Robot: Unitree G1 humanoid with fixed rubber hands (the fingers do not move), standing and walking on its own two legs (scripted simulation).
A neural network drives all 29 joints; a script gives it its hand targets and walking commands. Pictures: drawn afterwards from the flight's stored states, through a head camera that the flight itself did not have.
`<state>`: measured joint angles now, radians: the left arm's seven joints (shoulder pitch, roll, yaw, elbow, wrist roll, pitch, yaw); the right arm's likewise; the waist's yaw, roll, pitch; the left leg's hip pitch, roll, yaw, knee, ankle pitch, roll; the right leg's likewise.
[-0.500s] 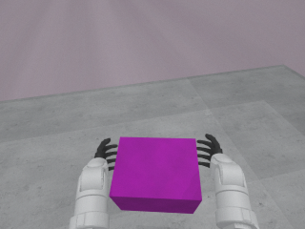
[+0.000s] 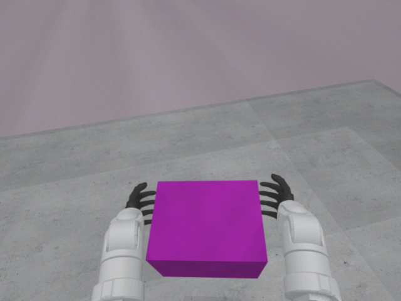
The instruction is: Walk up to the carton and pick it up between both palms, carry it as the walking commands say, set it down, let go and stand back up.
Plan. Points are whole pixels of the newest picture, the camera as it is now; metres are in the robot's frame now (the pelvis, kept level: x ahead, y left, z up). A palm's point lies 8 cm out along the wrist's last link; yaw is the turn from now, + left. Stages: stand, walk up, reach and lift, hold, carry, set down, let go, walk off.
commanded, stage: reach and lift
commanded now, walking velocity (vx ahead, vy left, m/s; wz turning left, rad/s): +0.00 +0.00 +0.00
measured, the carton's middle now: (208, 230) +0.30 +0.00 -0.04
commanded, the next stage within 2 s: hold in 0.06 s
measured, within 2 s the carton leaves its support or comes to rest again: neither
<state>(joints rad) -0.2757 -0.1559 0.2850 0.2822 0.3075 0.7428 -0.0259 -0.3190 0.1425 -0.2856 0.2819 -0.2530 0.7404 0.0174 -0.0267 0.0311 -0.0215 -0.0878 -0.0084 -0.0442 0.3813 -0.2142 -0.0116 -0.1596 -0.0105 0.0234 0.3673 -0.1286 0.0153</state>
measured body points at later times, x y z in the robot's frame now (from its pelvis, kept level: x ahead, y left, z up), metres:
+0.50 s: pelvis -0.01 +0.00 +0.00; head -0.05 -0.01 +0.45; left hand +0.29 +0.15 +0.03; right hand +0.30 -0.17 +0.04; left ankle +0.00 +0.13 -0.74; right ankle +0.05 -0.13 -0.74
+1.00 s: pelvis +0.05 -0.02 -0.02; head -0.03 -0.04 +0.43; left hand +0.34 +0.12 +0.09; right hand +0.35 -0.19 +0.09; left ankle +0.03 +0.11 -0.73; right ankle +0.05 -0.12 -0.74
